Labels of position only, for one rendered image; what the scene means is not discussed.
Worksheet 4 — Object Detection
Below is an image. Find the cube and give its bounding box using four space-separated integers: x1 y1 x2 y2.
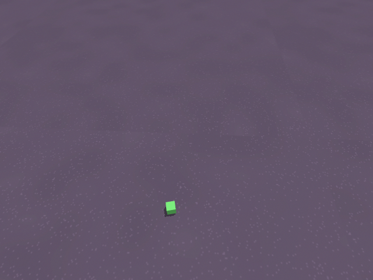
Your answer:
166 201 176 215

